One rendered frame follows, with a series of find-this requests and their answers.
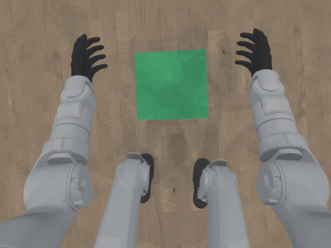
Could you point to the robot left shin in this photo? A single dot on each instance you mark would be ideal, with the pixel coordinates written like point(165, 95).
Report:
point(130, 155)

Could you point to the robot left hand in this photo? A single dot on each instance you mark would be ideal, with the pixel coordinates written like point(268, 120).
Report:
point(81, 63)

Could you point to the left robot upper arm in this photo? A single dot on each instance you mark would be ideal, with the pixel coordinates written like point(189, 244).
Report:
point(54, 194)

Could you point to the robot right hand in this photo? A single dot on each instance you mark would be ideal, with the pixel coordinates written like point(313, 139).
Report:
point(260, 58)

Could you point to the left robot forearm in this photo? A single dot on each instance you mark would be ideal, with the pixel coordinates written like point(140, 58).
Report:
point(72, 126)

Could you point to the carton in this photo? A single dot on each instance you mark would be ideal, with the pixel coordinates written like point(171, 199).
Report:
point(171, 84)

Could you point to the right robot forearm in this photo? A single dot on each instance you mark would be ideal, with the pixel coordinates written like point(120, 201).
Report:
point(274, 122)

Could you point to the robot left foot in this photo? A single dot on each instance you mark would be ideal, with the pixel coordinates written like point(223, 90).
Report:
point(150, 161)

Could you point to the right robot upper arm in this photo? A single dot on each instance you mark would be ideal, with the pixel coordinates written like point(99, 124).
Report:
point(298, 193)

